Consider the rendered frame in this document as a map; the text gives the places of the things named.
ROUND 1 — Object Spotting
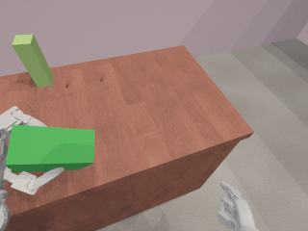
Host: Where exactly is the robot right hand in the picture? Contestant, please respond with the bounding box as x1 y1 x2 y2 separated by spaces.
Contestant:
218 181 256 231

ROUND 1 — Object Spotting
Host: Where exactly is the robot left hand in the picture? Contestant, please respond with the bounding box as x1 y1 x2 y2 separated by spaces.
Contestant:
0 106 64 195

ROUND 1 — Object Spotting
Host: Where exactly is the table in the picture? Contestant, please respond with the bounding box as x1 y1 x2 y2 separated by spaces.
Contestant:
0 45 254 231

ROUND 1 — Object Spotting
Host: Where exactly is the left robot forearm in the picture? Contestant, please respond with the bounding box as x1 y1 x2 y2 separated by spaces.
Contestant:
0 190 11 231

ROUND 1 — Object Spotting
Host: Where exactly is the sponge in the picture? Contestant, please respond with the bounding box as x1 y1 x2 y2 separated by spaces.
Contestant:
5 124 95 173

